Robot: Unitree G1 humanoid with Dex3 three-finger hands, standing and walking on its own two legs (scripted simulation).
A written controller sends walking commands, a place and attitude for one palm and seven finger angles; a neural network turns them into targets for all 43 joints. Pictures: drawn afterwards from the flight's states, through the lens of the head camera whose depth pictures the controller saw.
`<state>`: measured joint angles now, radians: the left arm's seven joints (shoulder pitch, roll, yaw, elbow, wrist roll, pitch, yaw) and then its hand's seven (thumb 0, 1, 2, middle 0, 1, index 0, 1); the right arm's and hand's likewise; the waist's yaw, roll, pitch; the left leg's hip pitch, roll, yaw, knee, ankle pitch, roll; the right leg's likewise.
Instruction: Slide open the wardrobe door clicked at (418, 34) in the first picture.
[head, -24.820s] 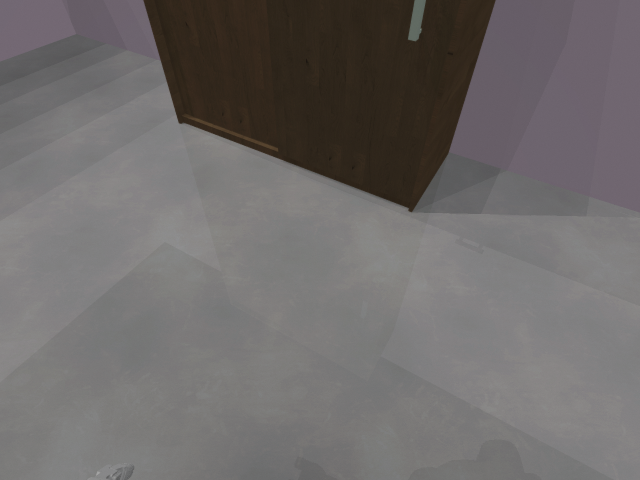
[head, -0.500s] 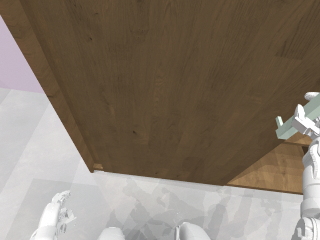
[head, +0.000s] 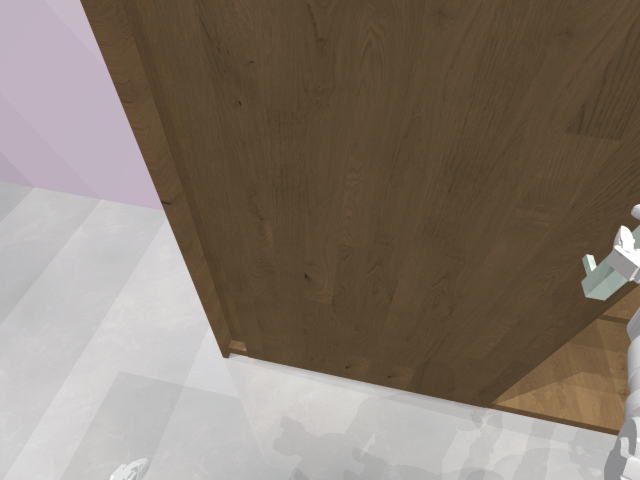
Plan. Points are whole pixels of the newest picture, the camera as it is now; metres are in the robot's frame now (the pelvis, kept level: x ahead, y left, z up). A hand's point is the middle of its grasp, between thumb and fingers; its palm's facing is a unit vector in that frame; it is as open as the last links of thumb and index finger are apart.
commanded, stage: stop walking and hold the door there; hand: right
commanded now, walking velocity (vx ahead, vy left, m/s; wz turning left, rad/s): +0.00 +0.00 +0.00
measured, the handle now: (631, 237) +0.44 -0.36 +0.10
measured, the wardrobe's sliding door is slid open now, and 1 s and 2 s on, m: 0.63 0.63 0.63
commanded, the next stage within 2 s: loosen the grip on the handle in 1.60 s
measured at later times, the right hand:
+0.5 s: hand (625, 253) +0.40 -0.33 +0.11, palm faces +0.48 +0.85 -0.23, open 5.8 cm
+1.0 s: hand (626, 260) +0.39 -0.33 +0.10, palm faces +0.29 +0.94 -0.17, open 6.0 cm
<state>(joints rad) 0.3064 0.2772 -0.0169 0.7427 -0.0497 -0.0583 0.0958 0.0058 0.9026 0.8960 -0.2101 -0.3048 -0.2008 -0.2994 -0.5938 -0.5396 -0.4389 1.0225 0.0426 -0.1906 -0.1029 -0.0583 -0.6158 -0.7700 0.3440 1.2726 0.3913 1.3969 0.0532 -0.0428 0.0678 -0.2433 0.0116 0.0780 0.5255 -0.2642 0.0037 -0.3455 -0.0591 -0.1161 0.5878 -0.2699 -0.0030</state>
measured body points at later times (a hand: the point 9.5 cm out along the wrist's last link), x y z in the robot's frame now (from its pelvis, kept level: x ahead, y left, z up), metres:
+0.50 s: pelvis +0.00 -0.01 +0.00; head +0.01 -0.01 +0.45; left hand +0.07 +0.28 -0.11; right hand +0.37 -0.37 +0.12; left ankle +0.01 +0.12 -0.73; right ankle +0.06 -0.10 -0.73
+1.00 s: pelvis -0.03 -0.10 +0.00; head +0.03 -0.11 +0.44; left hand +0.12 +0.09 -0.12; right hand +0.37 -0.38 +0.11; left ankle -0.05 -0.01 -0.72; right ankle +0.01 -0.22 -0.73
